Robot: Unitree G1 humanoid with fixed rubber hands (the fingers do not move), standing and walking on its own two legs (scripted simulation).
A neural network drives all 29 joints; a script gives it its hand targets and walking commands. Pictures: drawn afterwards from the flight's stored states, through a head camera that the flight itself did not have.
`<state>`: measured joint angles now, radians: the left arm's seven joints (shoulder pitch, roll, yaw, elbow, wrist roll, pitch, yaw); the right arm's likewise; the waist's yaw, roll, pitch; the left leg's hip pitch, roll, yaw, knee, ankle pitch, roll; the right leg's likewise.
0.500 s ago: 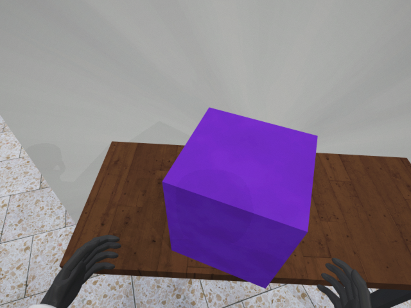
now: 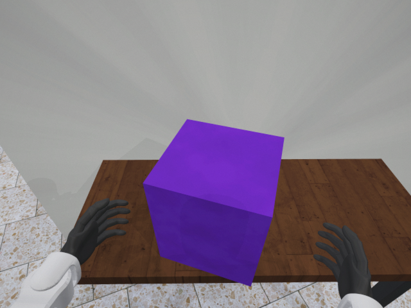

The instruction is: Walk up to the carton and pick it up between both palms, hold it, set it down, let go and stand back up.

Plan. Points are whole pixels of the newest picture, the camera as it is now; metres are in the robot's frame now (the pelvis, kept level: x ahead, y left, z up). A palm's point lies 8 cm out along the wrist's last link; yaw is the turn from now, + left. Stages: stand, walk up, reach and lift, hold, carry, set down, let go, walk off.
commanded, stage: reach and lift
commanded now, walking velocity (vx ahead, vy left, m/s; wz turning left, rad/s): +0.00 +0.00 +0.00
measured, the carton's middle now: (218, 200) +0.35 +0.01 +0.05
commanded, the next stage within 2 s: none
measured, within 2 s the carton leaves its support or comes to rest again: neither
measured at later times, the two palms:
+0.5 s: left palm (90, 196) +0.30 +0.24 +0.12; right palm (339, 229) +0.24 -0.18 +0.13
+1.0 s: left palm (108, 138) +0.37 +0.21 +0.20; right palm (351, 192) +0.28 -0.20 +0.17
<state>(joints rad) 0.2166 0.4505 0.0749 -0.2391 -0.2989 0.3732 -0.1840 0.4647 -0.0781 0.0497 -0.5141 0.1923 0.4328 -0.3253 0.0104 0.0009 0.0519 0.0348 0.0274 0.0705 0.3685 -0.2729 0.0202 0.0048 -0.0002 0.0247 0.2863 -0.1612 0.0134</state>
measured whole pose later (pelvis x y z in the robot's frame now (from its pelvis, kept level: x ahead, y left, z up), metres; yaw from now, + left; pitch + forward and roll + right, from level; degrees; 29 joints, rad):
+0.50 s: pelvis +0.02 +0.00 +0.00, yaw +0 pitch -3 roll -2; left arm 0.00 0.47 0.17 -0.30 -0.27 0.56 -0.20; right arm 0.24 -0.13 0.04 -0.55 0.29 0.51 -0.38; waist -0.03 -0.04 0.06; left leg 0.00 0.02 0.07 0.33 -0.27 0.02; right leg -0.02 -0.01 0.02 0.23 -0.15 0.03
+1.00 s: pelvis -0.03 +0.02 +0.00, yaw +1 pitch -2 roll -2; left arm -0.63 0.47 0.09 0.20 -0.26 0.69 -0.14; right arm -0.36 -0.21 -0.08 -0.03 0.33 0.57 -0.28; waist -0.13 -0.02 0.02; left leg -0.13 0.00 0.07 0.41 -0.24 0.06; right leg -0.13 -0.03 0.02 0.26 -0.09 0.01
